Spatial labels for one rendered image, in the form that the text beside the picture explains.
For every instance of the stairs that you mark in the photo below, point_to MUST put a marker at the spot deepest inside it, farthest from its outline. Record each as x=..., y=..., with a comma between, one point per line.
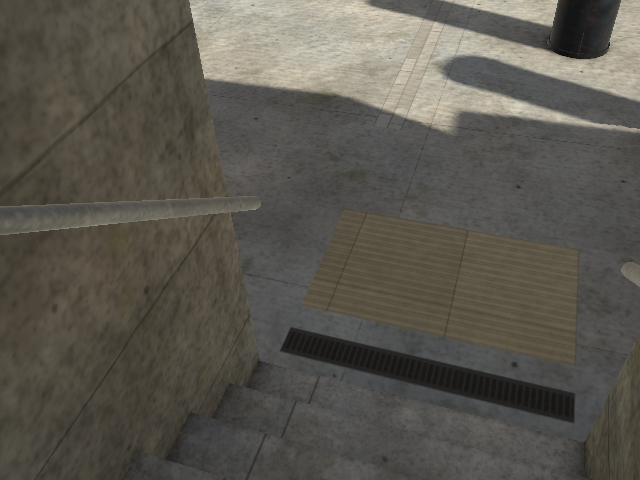
x=292, y=425

